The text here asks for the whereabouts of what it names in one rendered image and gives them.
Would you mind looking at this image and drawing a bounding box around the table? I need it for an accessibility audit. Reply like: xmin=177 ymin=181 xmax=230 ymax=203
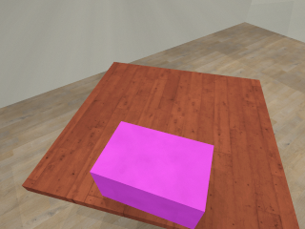
xmin=22 ymin=62 xmax=299 ymax=229

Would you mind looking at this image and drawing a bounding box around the carton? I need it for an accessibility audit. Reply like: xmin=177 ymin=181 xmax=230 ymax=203
xmin=90 ymin=121 xmax=214 ymax=229

